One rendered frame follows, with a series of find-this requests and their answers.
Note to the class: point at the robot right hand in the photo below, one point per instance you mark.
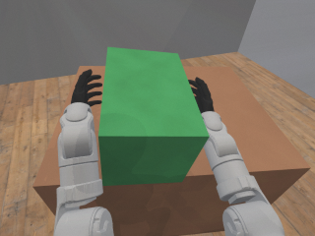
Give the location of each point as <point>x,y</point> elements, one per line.
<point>203,95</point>

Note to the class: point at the robot left hand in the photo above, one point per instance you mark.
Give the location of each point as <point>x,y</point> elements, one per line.
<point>81,94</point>

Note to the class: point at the right robot upper arm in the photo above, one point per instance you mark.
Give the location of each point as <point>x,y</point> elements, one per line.
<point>251,219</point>

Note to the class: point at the right robot forearm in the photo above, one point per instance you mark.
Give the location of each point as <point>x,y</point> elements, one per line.
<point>234,183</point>

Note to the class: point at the left robot upper arm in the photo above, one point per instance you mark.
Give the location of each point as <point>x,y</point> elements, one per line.
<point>91,221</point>

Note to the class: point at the pedestal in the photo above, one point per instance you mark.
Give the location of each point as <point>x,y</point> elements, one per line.
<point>192,206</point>

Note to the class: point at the carton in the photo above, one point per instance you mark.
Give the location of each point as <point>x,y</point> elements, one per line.
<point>151,129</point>

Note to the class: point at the left robot forearm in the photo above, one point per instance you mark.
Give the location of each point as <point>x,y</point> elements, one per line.
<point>77,159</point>

